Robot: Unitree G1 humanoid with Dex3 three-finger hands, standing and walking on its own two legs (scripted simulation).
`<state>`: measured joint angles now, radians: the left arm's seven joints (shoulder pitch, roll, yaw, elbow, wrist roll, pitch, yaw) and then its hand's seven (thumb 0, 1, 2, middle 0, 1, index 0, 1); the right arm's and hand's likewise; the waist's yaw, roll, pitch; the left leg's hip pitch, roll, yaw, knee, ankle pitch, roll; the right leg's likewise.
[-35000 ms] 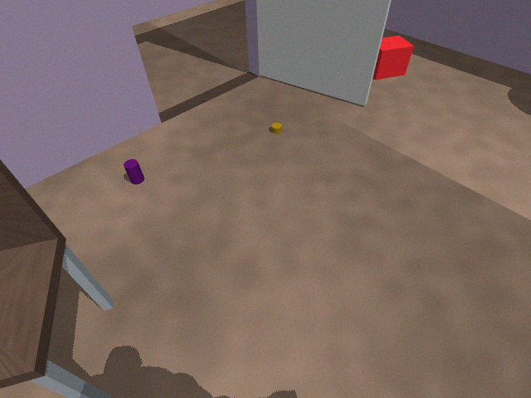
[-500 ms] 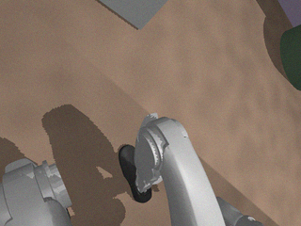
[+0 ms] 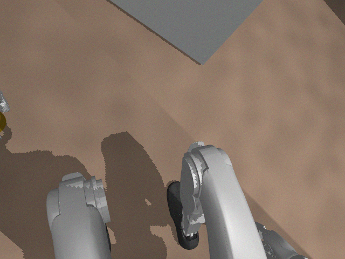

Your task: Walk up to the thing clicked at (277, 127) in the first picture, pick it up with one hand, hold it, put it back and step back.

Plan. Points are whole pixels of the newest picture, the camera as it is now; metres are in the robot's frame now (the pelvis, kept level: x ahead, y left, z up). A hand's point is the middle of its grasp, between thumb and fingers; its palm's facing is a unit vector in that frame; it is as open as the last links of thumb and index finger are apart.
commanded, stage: settle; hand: left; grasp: from above
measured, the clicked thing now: out of the picture +0.46 +0.34 -0.22
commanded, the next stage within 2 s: lift in 0.24 s
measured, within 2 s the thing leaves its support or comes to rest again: neither
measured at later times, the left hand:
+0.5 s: hand out of the picture +0.44 +0.33 -0.14, palm faces -0.44 -0.09 -0.89, open 8.0 cm
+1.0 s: hand out of the picture +0.39 +0.34 -0.01, palm faces -0.44 -0.10 -0.89, open 8.1 cm
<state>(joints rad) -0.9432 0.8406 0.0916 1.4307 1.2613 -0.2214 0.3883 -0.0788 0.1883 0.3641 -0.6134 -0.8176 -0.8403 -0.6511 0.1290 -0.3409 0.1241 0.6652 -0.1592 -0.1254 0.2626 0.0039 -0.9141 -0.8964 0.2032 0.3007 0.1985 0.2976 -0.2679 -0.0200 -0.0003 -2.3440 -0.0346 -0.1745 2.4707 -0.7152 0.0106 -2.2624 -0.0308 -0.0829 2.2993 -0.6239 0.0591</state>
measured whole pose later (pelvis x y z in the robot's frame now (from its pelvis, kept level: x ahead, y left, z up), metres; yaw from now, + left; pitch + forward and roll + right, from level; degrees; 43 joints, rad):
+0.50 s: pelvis -0.01 +0.00 +0.02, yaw +2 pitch +35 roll -10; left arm -0.94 0.80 0.10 1.33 1.23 -0.23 0.29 -0.07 0.17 0.37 -0.67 -0.74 -0.87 -0.63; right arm 0.20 -0.32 0.07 0.68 -0.12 -0.04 0.17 0.00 -0.92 -0.90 0.20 0.30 0.20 0.30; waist -0.24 0.02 -0.04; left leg -2.32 -0.04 -0.14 2.38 -0.68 0.00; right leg -2.25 -0.04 -0.06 2.24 -0.61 0.05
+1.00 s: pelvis -0.01 +0.00 +0.11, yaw +5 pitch +35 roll -8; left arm -0.65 0.66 0.03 0.91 1.08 -0.16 0.11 -0.04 0.17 0.45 -0.62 -0.75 -0.81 -0.71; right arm 0.16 -0.29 -0.02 0.64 -0.02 0.03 0.10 0.01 -0.92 -0.90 0.20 0.30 0.20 0.30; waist -0.13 0.05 -0.16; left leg -2.04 -0.02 -0.09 2.09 -0.67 0.02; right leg -2.00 -0.05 -0.03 1.98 -0.60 0.06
